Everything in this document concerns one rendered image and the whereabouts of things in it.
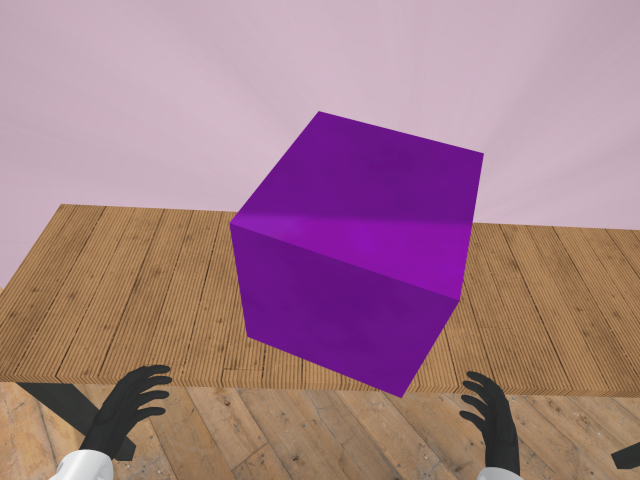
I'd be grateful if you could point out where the left robot forearm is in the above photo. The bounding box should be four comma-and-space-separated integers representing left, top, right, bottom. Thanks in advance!
49, 450, 113, 480

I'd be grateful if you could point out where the carton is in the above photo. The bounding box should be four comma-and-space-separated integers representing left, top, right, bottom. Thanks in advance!
229, 111, 484, 398

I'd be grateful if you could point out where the right robot hand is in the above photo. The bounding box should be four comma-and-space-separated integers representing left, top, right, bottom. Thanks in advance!
459, 371, 520, 476

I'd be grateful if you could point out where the table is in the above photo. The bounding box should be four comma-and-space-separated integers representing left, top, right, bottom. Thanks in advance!
0, 204, 640, 469

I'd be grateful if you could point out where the left robot hand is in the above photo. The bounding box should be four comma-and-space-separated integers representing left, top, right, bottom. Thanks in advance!
79, 365, 172, 461

